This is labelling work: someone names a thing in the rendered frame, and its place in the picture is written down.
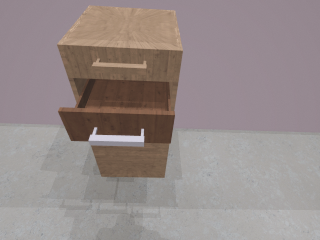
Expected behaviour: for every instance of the handle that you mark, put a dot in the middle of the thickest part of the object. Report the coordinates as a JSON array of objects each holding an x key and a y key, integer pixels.
[
  {"x": 119, "y": 68},
  {"x": 116, "y": 140}
]

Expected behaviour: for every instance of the cabinet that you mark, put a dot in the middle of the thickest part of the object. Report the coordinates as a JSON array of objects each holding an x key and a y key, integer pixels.
[{"x": 123, "y": 35}]

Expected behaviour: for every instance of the drawer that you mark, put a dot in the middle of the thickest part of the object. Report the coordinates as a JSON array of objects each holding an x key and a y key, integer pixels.
[{"x": 121, "y": 108}]

